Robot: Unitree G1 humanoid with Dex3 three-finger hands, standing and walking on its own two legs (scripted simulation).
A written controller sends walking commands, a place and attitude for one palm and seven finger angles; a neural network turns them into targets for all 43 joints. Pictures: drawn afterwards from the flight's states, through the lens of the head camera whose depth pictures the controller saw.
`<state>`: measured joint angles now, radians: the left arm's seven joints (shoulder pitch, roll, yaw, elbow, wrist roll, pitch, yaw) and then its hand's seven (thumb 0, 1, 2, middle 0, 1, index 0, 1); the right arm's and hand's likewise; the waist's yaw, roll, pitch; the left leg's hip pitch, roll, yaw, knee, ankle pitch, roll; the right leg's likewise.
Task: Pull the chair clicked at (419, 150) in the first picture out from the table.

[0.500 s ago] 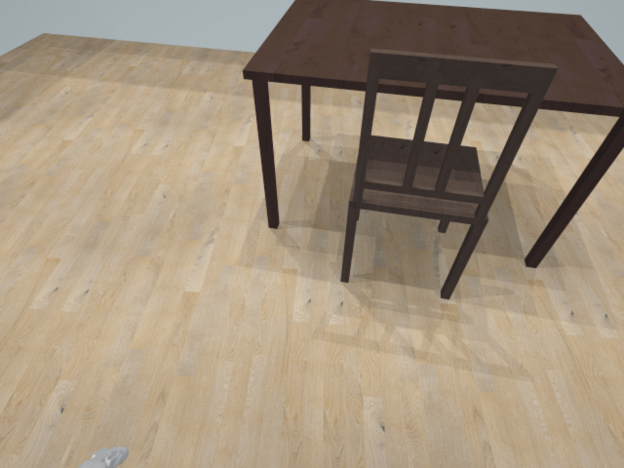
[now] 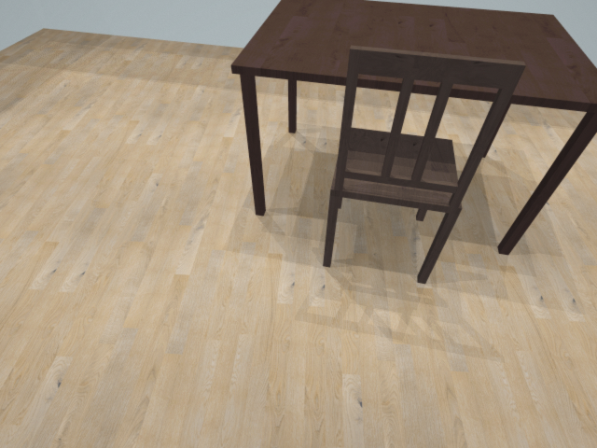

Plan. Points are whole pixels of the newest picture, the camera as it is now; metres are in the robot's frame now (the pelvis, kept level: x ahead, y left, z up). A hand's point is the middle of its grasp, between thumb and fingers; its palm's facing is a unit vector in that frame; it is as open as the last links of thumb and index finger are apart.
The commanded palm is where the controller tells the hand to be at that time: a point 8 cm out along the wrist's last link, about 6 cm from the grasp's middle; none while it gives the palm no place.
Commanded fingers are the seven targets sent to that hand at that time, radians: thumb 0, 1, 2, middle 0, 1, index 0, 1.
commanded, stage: stand and wait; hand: left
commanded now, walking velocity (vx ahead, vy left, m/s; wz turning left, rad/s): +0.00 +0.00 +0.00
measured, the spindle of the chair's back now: (395, 131) +0.94 -0.22 -0.09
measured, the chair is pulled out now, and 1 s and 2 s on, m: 0.00 0.00 0.00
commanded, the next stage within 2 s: look at it before walking up in 0.36 s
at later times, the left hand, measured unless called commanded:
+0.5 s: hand out of the picture +0.07 +0.24 -0.15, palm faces -0.03 -0.94 -0.34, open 7.3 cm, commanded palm none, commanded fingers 0.00 0.90 0.90 -0.20 -0.30 -0.20 -0.30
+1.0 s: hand out of the picture +0.08 +0.24 -0.15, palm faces -0.03 -0.94 -0.34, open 7.3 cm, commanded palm none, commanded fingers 0.00 0.90 0.90 -0.20 -0.30 -0.20 -0.30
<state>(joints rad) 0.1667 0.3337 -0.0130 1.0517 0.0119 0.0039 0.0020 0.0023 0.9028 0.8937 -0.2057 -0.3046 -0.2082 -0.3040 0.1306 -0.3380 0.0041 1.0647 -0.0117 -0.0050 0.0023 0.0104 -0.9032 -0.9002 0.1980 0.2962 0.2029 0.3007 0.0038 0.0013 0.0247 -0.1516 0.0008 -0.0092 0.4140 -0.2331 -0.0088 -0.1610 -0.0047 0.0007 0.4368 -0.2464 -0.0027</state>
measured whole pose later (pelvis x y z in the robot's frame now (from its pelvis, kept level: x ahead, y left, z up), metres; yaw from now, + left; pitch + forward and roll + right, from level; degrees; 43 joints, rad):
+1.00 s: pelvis +0.01 +0.00 +0.00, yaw +0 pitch -2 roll +0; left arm 0.15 0.34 -0.01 1.09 0.01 -0.01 0.00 0.00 0.90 0.89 -0.20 -0.30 -0.21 -0.30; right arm 0.11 -0.33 0.01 1.11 -0.01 -0.01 0.00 0.01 -0.90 -0.90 0.20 0.30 0.20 0.30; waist 0.00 0.00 0.02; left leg -0.12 0.01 0.00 0.36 -0.21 -0.01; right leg -0.13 0.00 0.01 0.38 -0.22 -0.01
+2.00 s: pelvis -0.01 -0.01 +0.00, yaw -28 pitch +2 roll +0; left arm 0.29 0.22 0.06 0.92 0.03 0.03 0.01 0.00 0.90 0.89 -0.21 -0.30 -0.21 -0.30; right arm 0.10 -0.24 -0.06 0.91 -0.01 0.05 -0.02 0.01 -0.91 -0.90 0.19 0.30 0.20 0.30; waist 0.05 0.00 0.03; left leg -0.43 0.01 -0.05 0.87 -0.38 -0.08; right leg -0.28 0.15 0.22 0.44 -0.16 -0.06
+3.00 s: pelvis +0.04 -0.09 -0.01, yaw -63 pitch +0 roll +0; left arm 0.40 0.16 0.03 1.03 0.02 -0.05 0.00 0.00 0.90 0.89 -0.20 -0.30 -0.21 -0.30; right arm 0.18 -0.22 -0.06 0.93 -0.03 0.00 0.03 0.01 -0.91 -0.90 0.19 0.30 0.20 0.30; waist 0.01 0.03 0.02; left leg -0.65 0.14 0.06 0.97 -0.18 -0.08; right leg 0.03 0.04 0.03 0.32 -0.35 -0.04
